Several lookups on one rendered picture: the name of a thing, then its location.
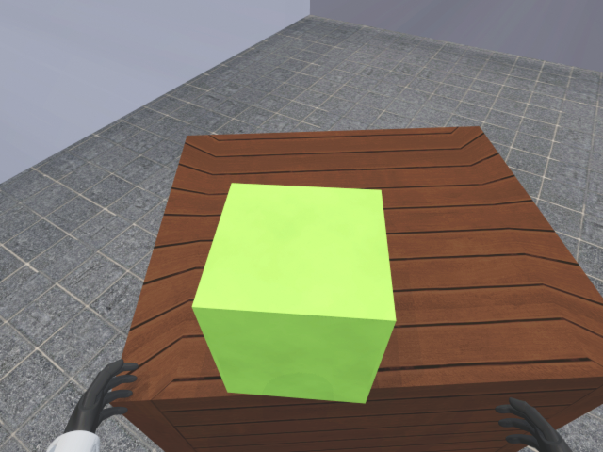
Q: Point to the carton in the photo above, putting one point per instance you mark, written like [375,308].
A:
[296,297]

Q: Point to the pedestal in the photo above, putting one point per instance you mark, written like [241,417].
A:
[489,302]

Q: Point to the robot left hand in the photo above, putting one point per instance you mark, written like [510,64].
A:
[89,411]

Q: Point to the robot right hand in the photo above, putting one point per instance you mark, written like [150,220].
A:
[544,437]

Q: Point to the robot left forearm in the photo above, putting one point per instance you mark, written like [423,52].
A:
[75,441]

